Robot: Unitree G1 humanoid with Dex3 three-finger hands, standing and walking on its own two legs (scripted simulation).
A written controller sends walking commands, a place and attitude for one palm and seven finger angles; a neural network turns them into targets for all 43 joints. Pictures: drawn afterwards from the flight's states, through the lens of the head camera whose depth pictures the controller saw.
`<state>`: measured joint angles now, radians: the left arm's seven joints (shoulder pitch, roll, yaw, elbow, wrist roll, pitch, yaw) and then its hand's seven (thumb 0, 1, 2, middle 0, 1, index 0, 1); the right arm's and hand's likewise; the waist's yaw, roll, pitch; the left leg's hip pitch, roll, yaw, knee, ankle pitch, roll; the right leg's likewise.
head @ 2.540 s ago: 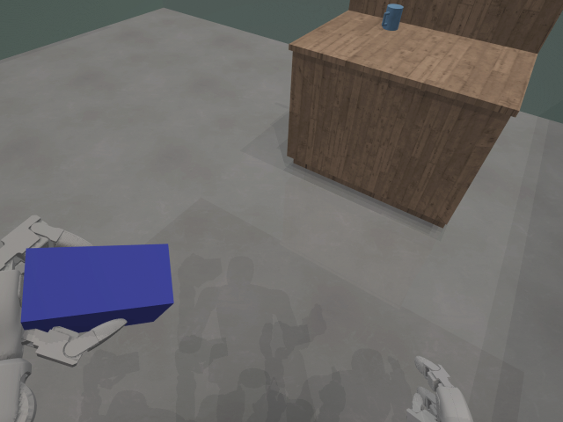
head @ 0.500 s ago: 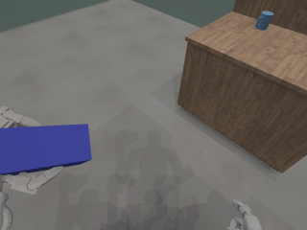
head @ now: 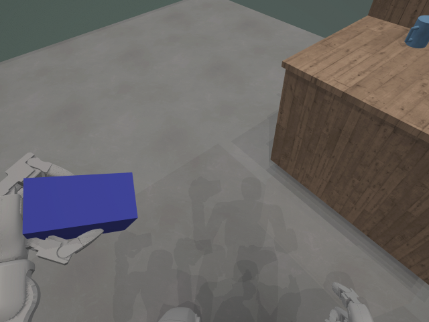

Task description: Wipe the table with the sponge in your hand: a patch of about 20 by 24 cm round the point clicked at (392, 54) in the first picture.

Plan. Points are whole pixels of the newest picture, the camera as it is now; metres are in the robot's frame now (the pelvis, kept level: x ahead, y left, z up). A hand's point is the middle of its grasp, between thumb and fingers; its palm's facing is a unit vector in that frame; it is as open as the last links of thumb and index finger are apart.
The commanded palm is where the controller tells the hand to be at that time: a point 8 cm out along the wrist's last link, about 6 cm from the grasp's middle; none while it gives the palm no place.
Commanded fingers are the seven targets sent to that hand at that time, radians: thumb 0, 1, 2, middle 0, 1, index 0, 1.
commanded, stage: walk to a spot facing it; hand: left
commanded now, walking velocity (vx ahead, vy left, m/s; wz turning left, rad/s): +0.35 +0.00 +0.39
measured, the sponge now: (98, 206) +0.24 +0.19 +0.15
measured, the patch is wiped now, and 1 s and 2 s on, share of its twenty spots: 0.00 0.00 0.00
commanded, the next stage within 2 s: turn to face it in 0.96 s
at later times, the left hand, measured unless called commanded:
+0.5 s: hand (62, 139) +0.33 +0.26 +0.20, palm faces +0.49 -0.76 -0.42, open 10.4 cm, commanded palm +0.26 +0.30 +0.20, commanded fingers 0.00 0.10 1.30 -1.20 -1.60 -1.20 -1.60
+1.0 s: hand (72, 117) +0.37 +0.26 +0.21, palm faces +0.62 -0.63 -0.48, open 10.4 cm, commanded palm +0.29 +0.30 +0.20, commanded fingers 0.00 0.10 1.30 -1.20 -1.60 -1.20 -1.60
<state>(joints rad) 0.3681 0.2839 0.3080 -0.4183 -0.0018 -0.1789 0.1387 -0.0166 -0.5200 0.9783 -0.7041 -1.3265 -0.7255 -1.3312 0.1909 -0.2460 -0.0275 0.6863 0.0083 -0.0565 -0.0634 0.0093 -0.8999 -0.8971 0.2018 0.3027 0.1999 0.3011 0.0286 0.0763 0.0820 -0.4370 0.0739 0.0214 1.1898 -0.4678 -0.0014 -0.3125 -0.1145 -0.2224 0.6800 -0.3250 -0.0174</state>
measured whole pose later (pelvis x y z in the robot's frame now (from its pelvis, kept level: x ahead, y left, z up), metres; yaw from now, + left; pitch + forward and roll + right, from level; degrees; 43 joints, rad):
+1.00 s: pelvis +0.25 -0.02 +0.02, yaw +22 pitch +0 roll +3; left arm 0.51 0.41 0.38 -0.66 -0.03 -0.20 0.16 -0.02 -0.52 0.98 -0.70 -1.33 -0.73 -1.34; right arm 0.18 -0.28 -0.08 0.55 0.00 -0.03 -0.07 0.01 -0.90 -0.90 0.20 0.30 0.19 0.30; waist -0.01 -0.05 0.12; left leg -0.49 0.09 0.17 0.79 -0.35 -0.04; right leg -0.19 -0.18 -0.31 0.55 -0.34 0.00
